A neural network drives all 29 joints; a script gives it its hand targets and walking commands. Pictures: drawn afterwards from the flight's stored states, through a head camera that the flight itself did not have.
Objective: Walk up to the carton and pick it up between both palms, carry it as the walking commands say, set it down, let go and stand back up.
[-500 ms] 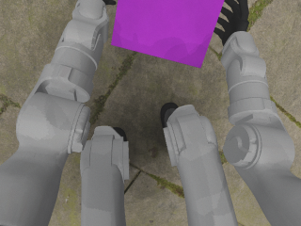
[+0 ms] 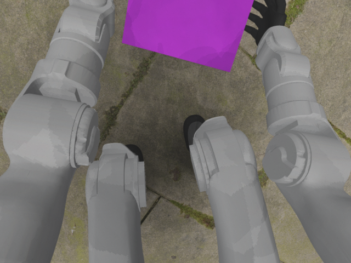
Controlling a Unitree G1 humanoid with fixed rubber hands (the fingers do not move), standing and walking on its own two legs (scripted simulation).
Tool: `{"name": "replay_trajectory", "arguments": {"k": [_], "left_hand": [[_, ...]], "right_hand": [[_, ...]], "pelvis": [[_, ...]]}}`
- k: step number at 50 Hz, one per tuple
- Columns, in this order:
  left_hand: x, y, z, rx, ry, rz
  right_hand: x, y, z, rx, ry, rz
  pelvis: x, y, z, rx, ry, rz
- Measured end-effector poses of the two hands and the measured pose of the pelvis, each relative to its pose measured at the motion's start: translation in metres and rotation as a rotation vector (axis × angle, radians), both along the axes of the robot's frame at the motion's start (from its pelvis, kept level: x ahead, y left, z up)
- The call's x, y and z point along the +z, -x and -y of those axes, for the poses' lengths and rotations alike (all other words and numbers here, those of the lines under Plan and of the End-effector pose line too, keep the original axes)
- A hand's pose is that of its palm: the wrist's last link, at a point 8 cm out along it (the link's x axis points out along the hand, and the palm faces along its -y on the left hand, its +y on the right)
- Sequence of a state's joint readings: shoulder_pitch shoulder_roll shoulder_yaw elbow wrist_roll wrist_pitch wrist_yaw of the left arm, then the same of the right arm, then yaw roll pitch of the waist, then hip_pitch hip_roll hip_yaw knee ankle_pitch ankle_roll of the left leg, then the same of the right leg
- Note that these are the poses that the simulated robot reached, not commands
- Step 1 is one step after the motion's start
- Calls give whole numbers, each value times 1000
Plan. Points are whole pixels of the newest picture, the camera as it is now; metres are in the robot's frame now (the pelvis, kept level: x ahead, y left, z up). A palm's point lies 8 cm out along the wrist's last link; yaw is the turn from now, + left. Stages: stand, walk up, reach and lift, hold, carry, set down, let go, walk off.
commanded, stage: set down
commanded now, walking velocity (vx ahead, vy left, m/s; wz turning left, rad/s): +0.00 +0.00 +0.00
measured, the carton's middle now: (184, 5) +0.54 -0.13 -0.28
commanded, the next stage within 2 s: none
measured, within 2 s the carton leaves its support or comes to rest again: rests again in 0.08 s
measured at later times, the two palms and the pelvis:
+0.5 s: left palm out of the picture +0.57 +0.03 -0.20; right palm (263, 26) +0.47 -0.25 -0.20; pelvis +0.01 +0.01 -0.01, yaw +0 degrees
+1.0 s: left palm out of the picture +0.57 +0.02 -0.21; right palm (264, 26) +0.47 -0.26 -0.20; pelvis +0.01 +0.00 -0.01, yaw +0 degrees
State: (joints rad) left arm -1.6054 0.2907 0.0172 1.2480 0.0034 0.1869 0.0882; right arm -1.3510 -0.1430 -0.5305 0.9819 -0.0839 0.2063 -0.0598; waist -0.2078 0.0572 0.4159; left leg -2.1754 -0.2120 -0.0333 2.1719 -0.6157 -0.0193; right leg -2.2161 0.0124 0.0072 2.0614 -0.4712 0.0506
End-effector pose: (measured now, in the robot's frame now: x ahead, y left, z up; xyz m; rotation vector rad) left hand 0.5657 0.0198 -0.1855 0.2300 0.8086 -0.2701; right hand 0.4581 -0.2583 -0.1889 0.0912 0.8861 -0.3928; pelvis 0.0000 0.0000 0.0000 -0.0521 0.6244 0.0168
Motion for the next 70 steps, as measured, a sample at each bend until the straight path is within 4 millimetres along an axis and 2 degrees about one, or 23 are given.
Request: {"name": "replay_trajectory", "arguments": {"k": [13,26,46,58,64,70], "left_hand": [[-12,-6,-5,-1,11,11],[-13,-1,-10,-3,15,17],[-21,-7,-5,-5,37,17],[-19,-3,-7,-14,25,60],[-27,1,-10,1,34,43],[-32,1,-14,-2,8,47]], "right_hand": [[-7,-9,-3,-3,-4,15],[-8,-10,-5,9,-16,28],[-14,-11,2,49,-3,17],[-18,-7,1,32,-2,51],[-22,5,11,-9,27,21],[-32,20,33,-59,45,7]], "pelvis": [[-3,-14,-6,-2,15,-35],[-6,-10,-10,8,17,-15],[-10,-15,0,10,8,-18],[-9,-5,1,13,14,13],[-7,-4,4,11,19,6],[-8,-4,6,6,16,2]]}}
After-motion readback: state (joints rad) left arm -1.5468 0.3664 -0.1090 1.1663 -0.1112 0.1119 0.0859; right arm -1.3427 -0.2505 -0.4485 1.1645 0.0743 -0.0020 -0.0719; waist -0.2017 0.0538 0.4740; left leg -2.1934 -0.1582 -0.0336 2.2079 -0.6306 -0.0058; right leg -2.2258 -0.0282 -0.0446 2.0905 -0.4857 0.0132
